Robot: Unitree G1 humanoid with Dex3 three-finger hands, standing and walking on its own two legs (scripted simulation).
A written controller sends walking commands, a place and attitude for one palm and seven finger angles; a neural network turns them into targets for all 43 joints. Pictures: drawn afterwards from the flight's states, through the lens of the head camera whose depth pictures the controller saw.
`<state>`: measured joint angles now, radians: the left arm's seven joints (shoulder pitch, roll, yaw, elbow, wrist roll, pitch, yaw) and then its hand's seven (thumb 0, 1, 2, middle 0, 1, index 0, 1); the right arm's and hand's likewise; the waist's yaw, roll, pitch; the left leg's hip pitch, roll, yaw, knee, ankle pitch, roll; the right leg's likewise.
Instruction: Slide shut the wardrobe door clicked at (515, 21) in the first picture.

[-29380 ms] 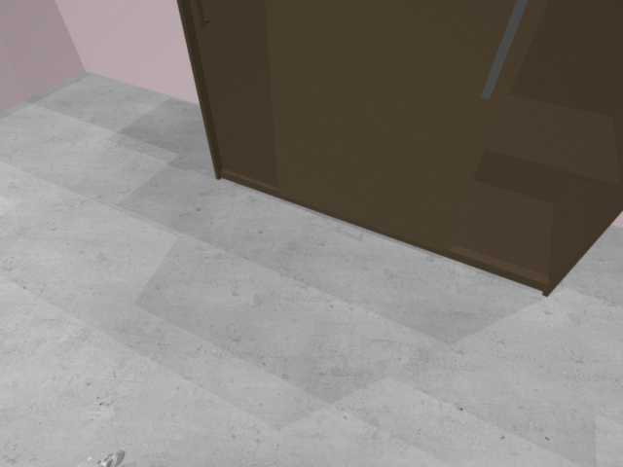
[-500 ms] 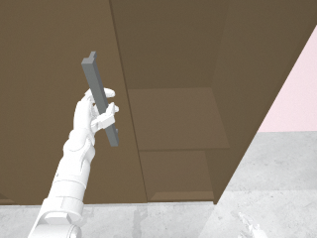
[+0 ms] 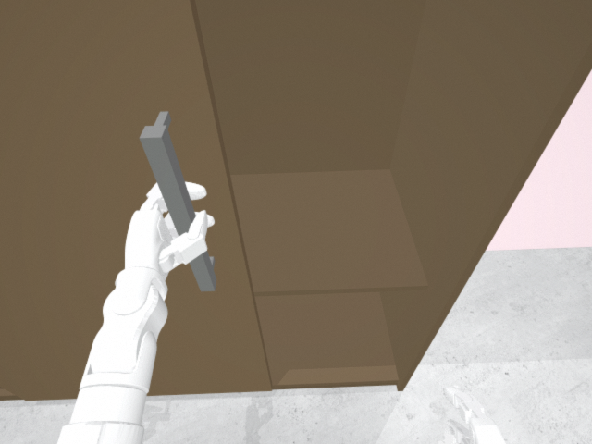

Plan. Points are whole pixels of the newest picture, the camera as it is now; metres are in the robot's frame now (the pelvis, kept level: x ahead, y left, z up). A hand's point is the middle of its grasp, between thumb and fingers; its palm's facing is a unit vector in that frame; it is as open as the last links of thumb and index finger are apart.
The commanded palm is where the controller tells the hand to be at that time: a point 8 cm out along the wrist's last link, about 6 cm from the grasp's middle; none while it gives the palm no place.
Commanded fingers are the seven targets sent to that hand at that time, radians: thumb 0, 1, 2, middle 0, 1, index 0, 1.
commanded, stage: tug the door sideways, standing still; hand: left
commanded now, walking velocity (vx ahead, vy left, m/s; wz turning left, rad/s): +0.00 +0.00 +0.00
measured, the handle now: (189, 215) +0.40 +0.17 +0.12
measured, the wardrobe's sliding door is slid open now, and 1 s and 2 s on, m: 0.41 0.40 0.35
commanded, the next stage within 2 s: step sideways, sliding the door along in 0.84 s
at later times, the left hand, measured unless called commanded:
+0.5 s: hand (202, 237) +0.35 +0.13 +0.13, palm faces +0.14 -0.99 -0.03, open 5.9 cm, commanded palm +0.32 +0.13 +0.13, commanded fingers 0.00 0.90 0.90 -0.45 -1.40 -0.45 -1.40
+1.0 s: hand (205, 238) +0.35 +0.13 +0.12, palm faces +0.11 -0.99 -0.10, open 6.1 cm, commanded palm +0.33 +0.16 +0.13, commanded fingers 0.00 0.90 0.90 -0.45 -1.40 -0.45 -1.40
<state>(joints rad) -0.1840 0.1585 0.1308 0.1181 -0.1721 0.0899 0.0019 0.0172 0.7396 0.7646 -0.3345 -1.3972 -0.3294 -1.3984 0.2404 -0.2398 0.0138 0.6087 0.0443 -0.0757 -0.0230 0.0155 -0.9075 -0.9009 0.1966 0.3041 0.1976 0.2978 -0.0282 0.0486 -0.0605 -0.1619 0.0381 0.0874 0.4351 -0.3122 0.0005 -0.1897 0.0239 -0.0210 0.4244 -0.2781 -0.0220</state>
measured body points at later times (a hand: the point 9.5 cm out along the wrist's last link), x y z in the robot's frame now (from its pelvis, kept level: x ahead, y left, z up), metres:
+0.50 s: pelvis -0.02 +0.01 +0.00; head -0.01 +0.00 +0.44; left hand +0.33 +0.19 +0.13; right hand +0.15 -0.19 -0.12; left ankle -0.06 +0.11 -0.74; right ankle -0.04 -0.10 -0.74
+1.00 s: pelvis -0.03 +0.01 -0.01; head -0.01 -0.01 +0.44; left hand +0.34 +0.18 +0.13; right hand +0.13 -0.20 -0.12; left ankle -0.06 +0.11 -0.74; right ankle -0.04 -0.10 -0.74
